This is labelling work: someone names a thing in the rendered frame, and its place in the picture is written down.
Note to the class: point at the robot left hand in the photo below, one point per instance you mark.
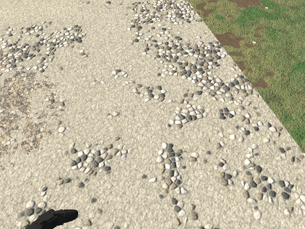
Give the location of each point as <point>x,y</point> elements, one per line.
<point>51,219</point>

